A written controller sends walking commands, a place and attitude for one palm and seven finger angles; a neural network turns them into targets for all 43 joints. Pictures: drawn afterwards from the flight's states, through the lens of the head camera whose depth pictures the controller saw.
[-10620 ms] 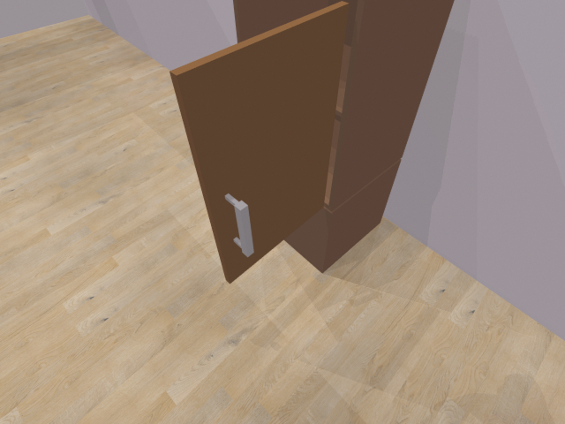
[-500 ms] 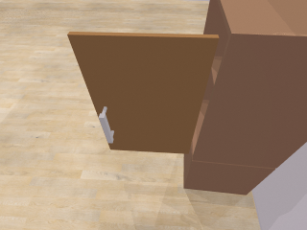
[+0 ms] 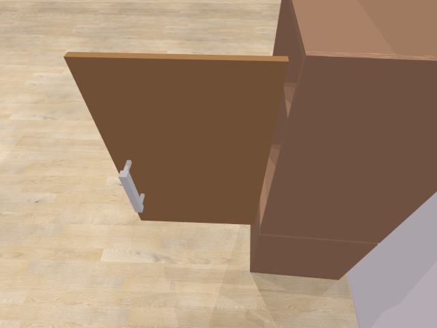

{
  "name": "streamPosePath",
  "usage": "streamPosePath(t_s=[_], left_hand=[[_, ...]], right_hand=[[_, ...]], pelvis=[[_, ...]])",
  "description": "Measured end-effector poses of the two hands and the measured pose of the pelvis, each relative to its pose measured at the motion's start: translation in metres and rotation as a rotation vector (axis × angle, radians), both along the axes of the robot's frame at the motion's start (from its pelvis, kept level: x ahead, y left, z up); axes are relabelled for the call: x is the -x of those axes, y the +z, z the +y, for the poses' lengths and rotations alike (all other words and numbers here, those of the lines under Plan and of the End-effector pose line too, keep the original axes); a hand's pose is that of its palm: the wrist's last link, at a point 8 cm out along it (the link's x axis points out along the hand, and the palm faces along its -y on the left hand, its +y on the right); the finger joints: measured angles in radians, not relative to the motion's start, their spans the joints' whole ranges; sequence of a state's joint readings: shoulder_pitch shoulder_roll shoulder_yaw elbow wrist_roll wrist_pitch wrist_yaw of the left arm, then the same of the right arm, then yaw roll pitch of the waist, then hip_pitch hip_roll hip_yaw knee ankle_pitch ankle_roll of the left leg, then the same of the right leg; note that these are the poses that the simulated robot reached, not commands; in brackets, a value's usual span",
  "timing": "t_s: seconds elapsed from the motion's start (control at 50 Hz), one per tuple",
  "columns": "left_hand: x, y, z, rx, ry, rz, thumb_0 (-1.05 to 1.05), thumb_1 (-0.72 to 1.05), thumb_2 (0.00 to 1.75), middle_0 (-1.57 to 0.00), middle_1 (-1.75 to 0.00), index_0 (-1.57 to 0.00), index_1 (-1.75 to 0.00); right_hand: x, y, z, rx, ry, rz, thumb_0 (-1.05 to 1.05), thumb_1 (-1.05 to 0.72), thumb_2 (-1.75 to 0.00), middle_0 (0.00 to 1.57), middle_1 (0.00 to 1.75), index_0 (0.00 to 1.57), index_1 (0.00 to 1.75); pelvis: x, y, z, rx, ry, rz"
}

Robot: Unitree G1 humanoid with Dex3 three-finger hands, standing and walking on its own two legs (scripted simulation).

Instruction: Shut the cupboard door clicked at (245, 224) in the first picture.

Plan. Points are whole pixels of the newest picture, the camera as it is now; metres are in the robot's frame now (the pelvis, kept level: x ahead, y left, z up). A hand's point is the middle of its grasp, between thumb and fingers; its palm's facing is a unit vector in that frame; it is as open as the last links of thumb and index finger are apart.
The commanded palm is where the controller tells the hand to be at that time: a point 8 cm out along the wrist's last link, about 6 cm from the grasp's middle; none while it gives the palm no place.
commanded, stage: look again from close up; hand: left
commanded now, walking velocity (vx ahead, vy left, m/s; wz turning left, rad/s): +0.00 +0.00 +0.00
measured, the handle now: (134, 187) +0.47 +0.26 -0.11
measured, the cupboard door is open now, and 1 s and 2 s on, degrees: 92 92 92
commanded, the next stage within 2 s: shuffle to correct the standing spot in 0.22 s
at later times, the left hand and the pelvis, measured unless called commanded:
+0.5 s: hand out of the picture +0.01 +0.15 -0.17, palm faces +0.05 -0.98 -0.21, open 7.4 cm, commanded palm none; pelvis +0.00 -0.03 +0.00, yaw +1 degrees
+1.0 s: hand out of the picture +0.05 +0.21 -0.17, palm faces +0.07 -0.96 -0.25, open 7.4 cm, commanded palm none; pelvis +0.00 +0.02 -0.01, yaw +2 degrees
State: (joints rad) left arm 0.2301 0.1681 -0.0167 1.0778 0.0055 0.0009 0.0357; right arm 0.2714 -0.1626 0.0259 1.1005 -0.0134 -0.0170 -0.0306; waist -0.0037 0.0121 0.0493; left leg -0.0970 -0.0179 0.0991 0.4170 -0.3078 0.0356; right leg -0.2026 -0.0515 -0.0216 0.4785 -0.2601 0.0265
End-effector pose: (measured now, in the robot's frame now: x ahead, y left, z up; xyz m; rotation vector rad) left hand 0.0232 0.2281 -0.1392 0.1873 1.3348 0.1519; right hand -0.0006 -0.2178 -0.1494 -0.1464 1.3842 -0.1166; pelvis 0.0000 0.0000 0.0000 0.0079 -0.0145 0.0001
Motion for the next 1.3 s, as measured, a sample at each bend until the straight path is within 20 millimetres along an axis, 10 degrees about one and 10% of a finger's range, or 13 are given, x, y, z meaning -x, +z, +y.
streamPosePath(t_s=[0.54,0.86,1.3], left_hand=[[0.025,-0.004,-0.028,0.017,0.072,0.032,0.0,0.91,0.9,-0.2,-0.3,-0.2,-0.3],[0.005,-0.004,0.033,-0.038,0.07,0.003,0.0,0.9,0.9,-0.2,-0.3,-0.2,-0.3],[0.002,-0.008,0.024,0.027,0.057,0.026,0.0,0.94,0.9,-0.2,-0.3,-0.2,-0.3]], right_hand=[[-0.014,0.002,-0.032,0.024,0.026,0.021,0.0,-0.9,-0.9,0.2,0.3,0.2,0.3],[-0.008,-0.002,0.009,0.021,0.025,0.0,0.0,-0.9,-0.9,0.2,0.3,0.2,0.3],[-0.009,0.007,0.029,0.032,0.014,0.027,0.01,-0.91,-0.9,0.2,0.3,0.2,0.3]], pelvis=[[-0.004,-0.001,-0.023,0.008,0.027,0.011],[0.004,-0.008,0.016,-0.01,0.013,0.02],[-0.012,0.0,0.027,0.006,0.018,0.006]])
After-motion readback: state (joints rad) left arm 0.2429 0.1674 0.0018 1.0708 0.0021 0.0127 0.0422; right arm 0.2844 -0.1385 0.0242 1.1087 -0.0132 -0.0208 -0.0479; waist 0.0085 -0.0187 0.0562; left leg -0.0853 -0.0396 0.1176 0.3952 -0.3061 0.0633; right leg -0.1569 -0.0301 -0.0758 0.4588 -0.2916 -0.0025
